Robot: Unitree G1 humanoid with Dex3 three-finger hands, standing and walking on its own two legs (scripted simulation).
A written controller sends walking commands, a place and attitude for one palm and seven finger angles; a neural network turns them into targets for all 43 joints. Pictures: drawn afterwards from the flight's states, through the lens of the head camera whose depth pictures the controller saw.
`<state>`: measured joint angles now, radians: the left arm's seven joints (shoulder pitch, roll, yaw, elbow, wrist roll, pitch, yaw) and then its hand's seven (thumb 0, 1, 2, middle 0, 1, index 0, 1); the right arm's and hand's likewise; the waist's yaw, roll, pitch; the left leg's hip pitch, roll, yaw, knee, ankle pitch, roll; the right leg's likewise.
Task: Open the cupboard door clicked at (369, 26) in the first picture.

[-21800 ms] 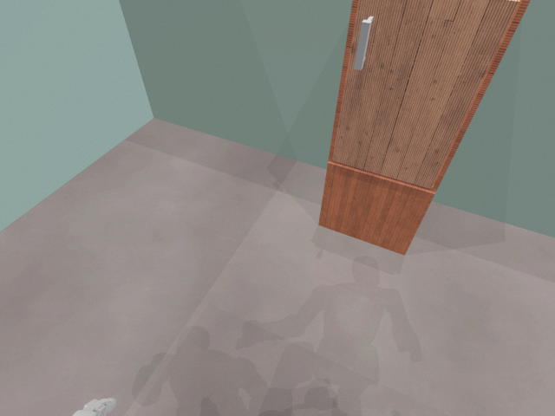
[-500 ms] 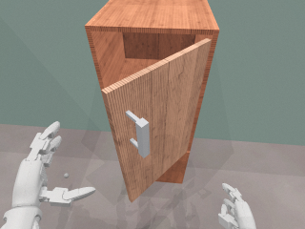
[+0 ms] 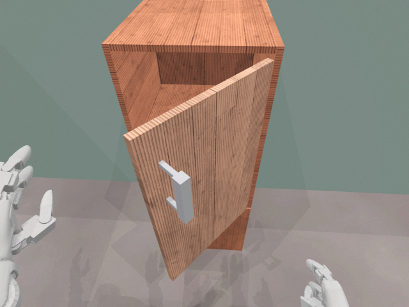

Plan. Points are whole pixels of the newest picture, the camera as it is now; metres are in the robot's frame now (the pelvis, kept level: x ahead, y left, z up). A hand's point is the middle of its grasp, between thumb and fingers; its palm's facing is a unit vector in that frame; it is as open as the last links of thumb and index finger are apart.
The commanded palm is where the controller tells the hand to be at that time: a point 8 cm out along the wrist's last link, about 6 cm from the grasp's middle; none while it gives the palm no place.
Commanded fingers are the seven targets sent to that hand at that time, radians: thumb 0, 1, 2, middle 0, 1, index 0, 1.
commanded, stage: draw the hand back to the body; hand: left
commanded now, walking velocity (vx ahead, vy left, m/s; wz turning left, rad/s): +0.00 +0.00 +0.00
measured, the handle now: (175, 192) +0.29 +0.10 +0.10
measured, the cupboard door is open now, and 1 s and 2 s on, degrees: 49 49 49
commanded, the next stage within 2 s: step back with the hand held close in 0.32 s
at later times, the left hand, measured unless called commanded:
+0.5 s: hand (61, 220) +0.19 +0.24 +0.15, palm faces +0.45 -0.81 -0.39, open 7.4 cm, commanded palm +0.14 +0.28 +0.17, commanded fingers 0.00 0.90 0.90 -0.20 -0.30 -0.20 -0.30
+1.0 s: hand (16, 253) +0.13 +0.27 +0.16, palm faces +0.34 -0.80 -0.49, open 7.4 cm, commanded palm +0.07 +0.32 +0.17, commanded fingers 0.00 0.90 0.90 -0.20 -0.30 -0.20 -0.30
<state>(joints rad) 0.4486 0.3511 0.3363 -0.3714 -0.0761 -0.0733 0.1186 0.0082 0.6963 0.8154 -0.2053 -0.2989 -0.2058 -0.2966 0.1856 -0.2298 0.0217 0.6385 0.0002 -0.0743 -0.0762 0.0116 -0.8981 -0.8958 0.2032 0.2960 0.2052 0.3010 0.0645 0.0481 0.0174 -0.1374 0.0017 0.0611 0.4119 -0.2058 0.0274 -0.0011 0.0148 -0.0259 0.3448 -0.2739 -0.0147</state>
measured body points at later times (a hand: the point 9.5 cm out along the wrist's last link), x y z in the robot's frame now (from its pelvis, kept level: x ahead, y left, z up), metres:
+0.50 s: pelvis +0.00 -0.02 +0.00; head -0.02 -0.04 +0.45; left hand +0.16 +0.28 +0.18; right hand +0.19 -0.24 -0.09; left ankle +0.02 +0.10 -0.74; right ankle -0.05 -0.11 -0.74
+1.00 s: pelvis -0.07 +0.02 -0.01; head -0.06 +0.03 +0.44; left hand +0.11 +0.32 +0.18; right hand +0.10 -0.23 -0.08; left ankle +0.02 +0.10 -0.74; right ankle -0.05 -0.11 -0.74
